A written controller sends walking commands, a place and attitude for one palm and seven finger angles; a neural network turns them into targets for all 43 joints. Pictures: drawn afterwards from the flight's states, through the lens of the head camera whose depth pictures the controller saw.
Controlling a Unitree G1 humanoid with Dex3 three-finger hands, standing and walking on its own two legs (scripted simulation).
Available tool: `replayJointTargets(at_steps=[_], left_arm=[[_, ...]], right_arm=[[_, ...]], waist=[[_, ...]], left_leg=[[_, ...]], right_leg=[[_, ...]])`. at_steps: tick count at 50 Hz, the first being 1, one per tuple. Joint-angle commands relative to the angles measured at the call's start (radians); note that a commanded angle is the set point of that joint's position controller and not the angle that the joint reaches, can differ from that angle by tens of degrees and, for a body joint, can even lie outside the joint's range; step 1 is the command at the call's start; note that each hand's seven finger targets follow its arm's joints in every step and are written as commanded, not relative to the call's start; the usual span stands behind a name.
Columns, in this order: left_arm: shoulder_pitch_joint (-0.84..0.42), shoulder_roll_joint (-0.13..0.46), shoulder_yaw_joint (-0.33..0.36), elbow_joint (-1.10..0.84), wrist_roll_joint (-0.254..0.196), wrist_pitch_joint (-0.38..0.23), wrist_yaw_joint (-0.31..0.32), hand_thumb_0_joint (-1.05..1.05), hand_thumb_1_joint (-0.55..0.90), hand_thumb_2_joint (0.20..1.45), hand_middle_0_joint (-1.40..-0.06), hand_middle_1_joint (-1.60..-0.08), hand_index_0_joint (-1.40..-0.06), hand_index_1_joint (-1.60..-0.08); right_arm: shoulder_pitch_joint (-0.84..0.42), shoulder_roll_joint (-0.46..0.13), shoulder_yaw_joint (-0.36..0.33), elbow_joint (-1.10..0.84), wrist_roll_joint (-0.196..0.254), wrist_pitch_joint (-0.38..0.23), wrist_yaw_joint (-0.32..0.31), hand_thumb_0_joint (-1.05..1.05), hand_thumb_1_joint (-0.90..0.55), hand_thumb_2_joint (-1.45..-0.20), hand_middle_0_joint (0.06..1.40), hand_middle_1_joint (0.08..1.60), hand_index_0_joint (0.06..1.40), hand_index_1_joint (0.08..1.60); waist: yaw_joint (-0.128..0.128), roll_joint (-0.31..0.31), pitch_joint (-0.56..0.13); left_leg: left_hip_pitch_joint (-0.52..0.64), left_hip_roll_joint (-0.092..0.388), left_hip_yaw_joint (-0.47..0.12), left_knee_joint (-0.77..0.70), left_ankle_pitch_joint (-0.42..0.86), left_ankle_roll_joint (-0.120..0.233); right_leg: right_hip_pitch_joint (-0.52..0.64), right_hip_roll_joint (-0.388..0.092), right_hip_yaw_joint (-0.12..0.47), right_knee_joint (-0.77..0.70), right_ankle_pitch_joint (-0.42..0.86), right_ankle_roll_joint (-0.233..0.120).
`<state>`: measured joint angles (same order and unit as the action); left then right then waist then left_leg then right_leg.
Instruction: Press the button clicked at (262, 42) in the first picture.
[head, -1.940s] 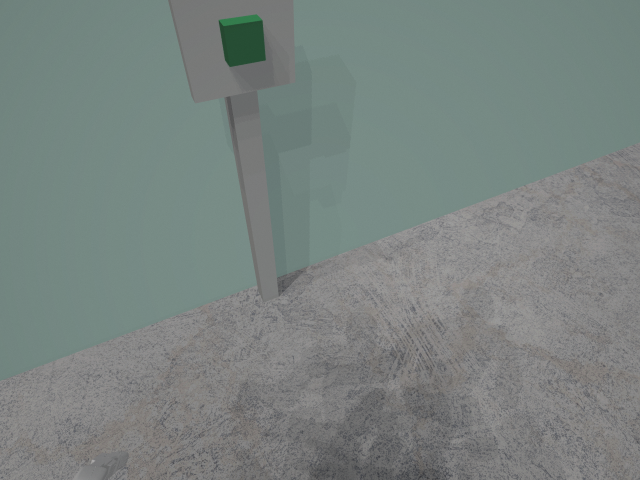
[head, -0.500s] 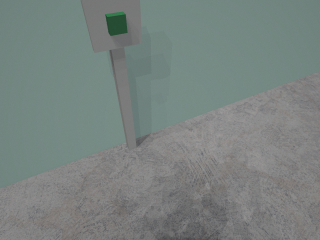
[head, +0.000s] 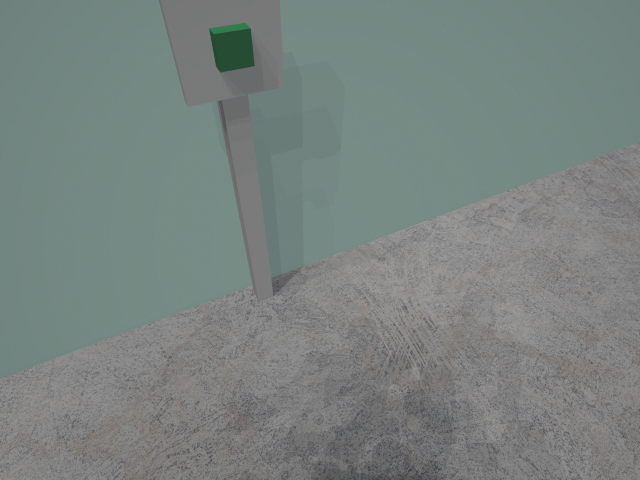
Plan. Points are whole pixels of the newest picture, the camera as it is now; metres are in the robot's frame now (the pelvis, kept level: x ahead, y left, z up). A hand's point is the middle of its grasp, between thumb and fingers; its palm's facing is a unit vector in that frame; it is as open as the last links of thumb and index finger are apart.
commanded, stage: walk to a spot facing it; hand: left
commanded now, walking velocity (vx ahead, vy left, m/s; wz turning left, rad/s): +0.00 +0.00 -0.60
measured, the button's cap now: (232, 47) +0.81 +0.23 +0.16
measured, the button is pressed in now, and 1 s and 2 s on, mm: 0 0 0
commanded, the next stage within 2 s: none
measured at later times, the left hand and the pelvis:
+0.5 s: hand out of the picture +0.04 +0.15 -0.17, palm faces -0.17 -0.95 -0.27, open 7.3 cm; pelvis -0.03 -0.04 -0.01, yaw -14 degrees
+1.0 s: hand out of the picture +0.13 +0.20 -0.18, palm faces -0.41 -0.89 -0.21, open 7.4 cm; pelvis -0.03 +0.04 -0.01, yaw -30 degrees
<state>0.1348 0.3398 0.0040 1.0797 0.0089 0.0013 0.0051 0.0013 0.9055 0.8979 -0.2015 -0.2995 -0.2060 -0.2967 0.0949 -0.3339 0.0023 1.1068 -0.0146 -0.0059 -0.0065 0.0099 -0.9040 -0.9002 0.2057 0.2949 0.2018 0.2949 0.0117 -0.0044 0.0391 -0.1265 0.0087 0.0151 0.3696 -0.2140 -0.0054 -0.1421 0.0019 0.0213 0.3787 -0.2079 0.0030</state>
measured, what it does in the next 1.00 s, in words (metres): steps on the spot, turning right: left foot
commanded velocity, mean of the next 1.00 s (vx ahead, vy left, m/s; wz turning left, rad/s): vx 0.06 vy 0.00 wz -0.60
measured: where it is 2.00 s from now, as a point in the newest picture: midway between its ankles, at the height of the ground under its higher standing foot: outside the picture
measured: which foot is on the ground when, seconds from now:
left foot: down 0.00-0.32, up 0.34-0.92, down 0.94-1.00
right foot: down 0.00-0.92, up 0.94-1.00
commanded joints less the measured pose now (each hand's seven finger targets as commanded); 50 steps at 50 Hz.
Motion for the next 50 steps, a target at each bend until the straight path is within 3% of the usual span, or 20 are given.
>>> replayJointTargets(at_steps=[1, 7, 9, 11, 14, 15, 16, 17, 18, 20, 23, 30, 39, 43, 45, 46, 47, 48, 49, 50], left_arm=[[0.025, 0.103, 0.027, -0.080, 0.004, 0.016, 0.010, 0.000, 0.900, 0.900, -0.200, -0.300, -0.200, -0.300], [0.051, 0.082, 0.051, -0.152, 0.010, 0.040, -0.005, 0.000, 0.900, 0.900, -0.200, -0.300, -0.200, -0.300], [0.067, 0.053, 0.055, -0.171, 0.009, 0.047, -0.009, 0.000, 0.900, 0.900, -0.200, -0.300, -0.200, -0.300], [0.070, 0.036, 0.067, -0.192, 0.010, 0.050, -0.012, 0.000, 0.900, 0.900, -0.200, -0.300, -0.200, -0.300], [0.183, 0.015, 0.077, -0.177, 0.012, 0.041, -0.020, 0.000, 0.900, 0.900, -0.200, -0.300, -0.200, -0.300], [0.237, 0.043, 0.087, -0.163, 0.017, 0.029, -0.018, 0.000, 0.900, 0.900, -0.200, -0.300, -0.200, -0.300], [0.253, 0.153, 0.105, -0.165, 0.031, 0.008, -0.002, 0.000, 0.900, 0.900, -0.200, -0.300, -0.200, -0.300], [0.268, 0.171, 0.103, -0.172, 0.014, 0.012, 0.009, 0.000, 0.900, 0.900, -0.200, -0.300, -0.200, -0.300], [0.246, 0.150, 0.101, -0.181, 0.011, 0.016, 0.017, 0.000, 0.900, 0.900, -0.200, -0.300, -0.200, -0.300], [0.161, 0.090, 0.097, -0.203, 0.009, 0.010, 0.017, 0.000, 0.900, 0.900, -0.200, -0.300, -0.200, -0.300], [0.156, 0.063, 0.093, -0.211, 0.002, 0.001, 0.017, 0.000, 0.900, 0.900, -0.200, -0.300, -0.200, -0.300], [0.191, 0.056, 0.101, -0.207, 0.006, 0.006, 0.010, 0.000, 0.900, 0.900, -0.200, -0.300, -0.200, -0.300], [0.174, 0.085, 0.110, -0.220, 0.017, 0.020, 0.009, 0.000, 0.900, 0.900, -0.200, -0.300, -0.200, -0.300], [0.094, 0.100, 0.113, -0.250, 0.020, 0.028, 0.001, 0.000, 0.900, 0.900, -0.200, -0.300, -0.200, -0.300], [0.032, 0.071, 0.107, -0.276, 0.013, 0.030, -0.008, 0.000, 0.900, 0.900, -0.200, -0.300, -0.200, -0.300], [0.037, 0.001, 0.095, -0.296, 0.006, 0.032, -0.019, 0.000, 0.900, 0.900, -0.200, -0.300, -0.200, -0.300], [-0.003, -0.002, 0.102, -0.324, 0.008, 0.026, -0.025, 0.000, 0.900, 0.900, -0.200, -0.300, -0.200, -0.300], [-0.021, 0.037, 0.115, -0.328, 0.017, 0.019, -0.034, 0.000, 0.900, 0.900, -0.200, -0.300, -0.200, -0.300], [0.029, 0.043, 0.127, -0.295, 0.028, 0.025, -0.043, 0.000, 0.900, 0.900, -0.200, -0.300, -0.200, -0.300], [0.065, 0.034, 0.131, -0.265, 0.031, 0.031, -0.053, 0.000, 0.900, 0.900, -0.200, -0.300, -0.200, -0.300]], right_arm=[[0.041, -0.094, -0.033, -0.070, 0.003, 0.002, -0.022, 0.000, -0.900, -0.900, 0.200, 0.300, 0.200, 0.300], [0.040, -0.128, -0.072, -0.148, 0.000, 0.017, -0.029, 0.000, -0.900, -0.900, 0.200, 0.300, 0.200, 0.300], [0.032, -0.136, -0.084, -0.167, 0.000, 0.011, -0.027, 0.000, -0.900, -0.900, 0.200, 0.300, 0.200, 0.300], [0.020, -0.123, -0.088, -0.191, -0.003, 0.005, -0.027, 0.000, -0.900, -0.900, 0.200, 0.300, 0.200, 0.300], [-0.040, -0.116, -0.098, -0.217, -0.007, 0.011, -0.026, 0.000, -0.900, -0.900, 0.200, 0.300, 0.200, 0.300], [-0.028, -0.092, -0.095, -0.217, -0.002, 0.019, -0.023, 0.000, -0.900, -0.900, 0.200, 0.300, 0.200, 0.300], [0.017, -0.004, -0.082, -0.240, 0.003, 0.026, -0.018, 0.000, -0.900, -0.900, 0.200, 0.300, 0.200, 0.300], [-0.008, -0.002, -0.078, -0.266, 0.004, 0.030, -0.022, 0.000, -0.900, -0.900, 0.200, 0.300, 0.200, 0.300], [-0.006, -0.011, -0.083, -0.262, 0.006, 0.035, -0.023, 0.000, -0.900, -0.900, 0.200, 0.300, 0.200, 0.300], [-0.011, -0.015, -0.088, -0.234, 0.004, 0.031, -0.020, 0.000, -0.900, -0.900, 0.200, 0.300, 0.200, 0.300], [0.024, 0.000, -0.089, -0.213, 0.002, 0.036, -0.016, 0.000, -0.900, -0.900, 0.200, 0.300, 0.200, 0.300], [0.002, 0.003, -0.087, -0.233, -0.004, 0.042, -0.024, 0.000, -0.900, -0.900, 0.200, 0.300, 0.200, 0.300], [-0.039, 0.006, -0.079, -0.281, 0.006, 0.029, -0.028, 0.000, -0.900, -0.900, 0.200, 0.300, 0.200, 0.300], [0.083, 0.006, -0.079, -0.271, 0.010, 0.015, -0.021, 0.000, -0.900, -0.900, 0.200, 0.300, 0.200, 0.300], [0.229, -0.032, -0.088, -0.233, 0.010, -0.004, -0.029, 0.000, -0.900, -0.900, 0.200, 0.300, 0.200, 0.300], [0.282, -0.126, -0.106, -0.223, -0.002, -0.011, -0.037, 0.000, -0.900, -0.900, 0.200, 0.300, 0.200, 0.300], [0.243, -0.187, -0.114, -0.245, -0.004, -0.012, -0.038, 0.000, -0.900, -0.900, 0.200, 0.300, 0.200, 0.300], [0.165, -0.157, -0.097, -0.279, -0.001, -0.013, -0.035, 0.000, -0.900, -0.900, 0.200, 0.300, 0.200, 0.300], [0.103, -0.098, -0.080, -0.287, -0.009, -0.018, -0.030, 0.000, -0.900, -0.900, 0.200, 0.300, 0.200, 0.300], [0.074, -0.072, -0.073, -0.288, -0.011, -0.024, -0.031, 0.000, -0.900, -0.900, 0.200, 0.300, 0.200, 0.300]], waist=[[-0.016, 0.003, -0.060], [-0.014, 0.091, -0.042], [-0.009, 0.184, -0.048], [-0.004, 0.203, -0.047], [0.062, 0.146, -0.062], [0.082, 0.023, -0.078], [0.072, -0.345, -0.058], [0.075, -0.340, -0.050], [0.053, -0.225, -0.041], [0.024, -0.160, -0.026], [0.008, -0.068, -0.075], [0.027, -0.102, -0.091], [0.043, -0.130, -0.090], [-0.003, -0.160, -0.114], [-0.078, -0.092, -0.136], [-0.110, 0.200, -0.125], [-0.095, 0.317, -0.034], [-0.061, 0.188, 0.039], [-0.008, 0.149, 0.056], [0.013, 0.154, 0.079]], left_leg=[[0.037, 0.131, -0.024, 0.027, 0.208, 0.008], [-0.012, 0.230, -0.063, 0.024, 0.122, 0.063], [-0.022, 0.332, -0.110, -0.023, 0.211, 0.139], [-0.053, 0.379, -0.104, -0.021, 0.324, 0.187], [-0.123, 0.318, 0.025, 0.162, 0.259, 0.100], [-0.179, 0.242, 0.094, 0.340, 0.129, 0.032], [-0.404, 0.078, 0.146, 0.604, -0.298, -0.046], [-0.449, 0.026, 0.024, 0.734, -0.405, -0.050], [-0.436, 0.059, -0.032, 0.783, -0.357, -0.042], [-0.458, 0.075, -0.052, 0.817, -0.228, -0.048], [-0.437, 0.072, -0.051, 0.799, -0.124, -0.063], [-0.468, 0.052, -0.066, 0.742, -0.110, -0.080], [-0.337, 0.017, -0.058, 0.488, -0.207, -0.061], [-0.108, -0.015, -0.029, 0.252, -0.204, -0.027], [0.232, 0.019, -0.040, 0.005, -0.151, 0.004], [0.338, 0.247, -0.294, -0.154, -0.409, 0.051], [0.190, 0.486, -0.538, -0.251, -0.556, 0.113], [0.014, 0.503, -0.531, -0.281, -0.539, 0.155], [-0.062, 0.408, -0.419, -0.276, -0.495, 0.127], [-0.123, 0.351, -0.315, -0.264, -0.460, 0.099]], right_leg=[[-0.069, -0.106, 0.112, 0.037, 0.294, -0.021], [-0.195, -0.026, 0.078, 0.242, 0.153, -0.007], [-0.244, 0.005, 0.011, 0.452, -0.179, 0.013], [-0.242, -0.028, 0.013, 0.553, -0.316, 0.016], [-0.091, -0.045, -0.029, 0.320, -0.150, 0.011], [-0.008, -0.063, -0.001, 0.129, 0.036, 0.011], [0.055, -0.284, 0.383, -0.051, 0.307, -0.039], [0.006, -0.369, 0.531, -0.081, 0.513, -0.119], [-0.011, -0.365, 0.451, -0.065, 0.467, -0.179], [-0.015, -0.261, 0.395, -0.041, 0.386, -0.160], [0.015, -0.208, 0.327, -0.037, 0.363, -0.124], [0.051, -0.175, 0.376, -0.060, 0.238, -0.116], [-0.016, -0.169, 0.491, -0.051, 0.232, -0.189], [-0.165, -0.123, 0.520, -0.099, -0.142, -0.155], [-0.423, -0.015, 0.411, -0.006, -0.348, -0.070], [-0.621, 0.115, 0.247, 0.250, -0.428, -0.022], [-0.697, 0.101, 0.084, 0.502, -0.362, 0.024], [-0.637, 0.017, 0.106, 0.603, -0.280, 0.031], [-0.578, 0.019, 0.089, 0.690, -0.192, 0.038], [-0.550, 0.015, 0.059, 0.773, -0.145, 0.042]])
